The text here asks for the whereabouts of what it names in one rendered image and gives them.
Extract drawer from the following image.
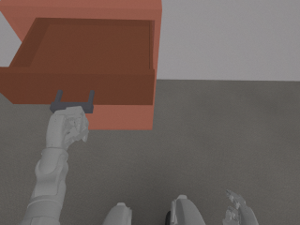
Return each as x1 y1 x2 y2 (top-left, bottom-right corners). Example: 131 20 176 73
0 17 155 106

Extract right robot thigh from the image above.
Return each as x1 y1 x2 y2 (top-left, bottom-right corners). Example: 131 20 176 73
171 198 205 225

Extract robot left hand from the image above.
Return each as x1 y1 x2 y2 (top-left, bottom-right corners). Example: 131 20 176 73
46 106 89 151

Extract cabinet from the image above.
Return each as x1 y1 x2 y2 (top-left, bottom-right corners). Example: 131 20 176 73
0 0 162 130

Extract left robot forearm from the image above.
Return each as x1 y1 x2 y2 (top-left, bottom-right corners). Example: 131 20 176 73
18 147 68 225

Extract right robot shin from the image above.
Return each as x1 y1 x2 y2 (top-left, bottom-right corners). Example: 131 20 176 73
170 195 188 225

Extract robot right hand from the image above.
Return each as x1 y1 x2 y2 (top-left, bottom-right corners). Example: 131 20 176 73
222 189 259 225

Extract handle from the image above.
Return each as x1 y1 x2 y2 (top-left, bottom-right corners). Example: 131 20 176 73
50 89 95 113

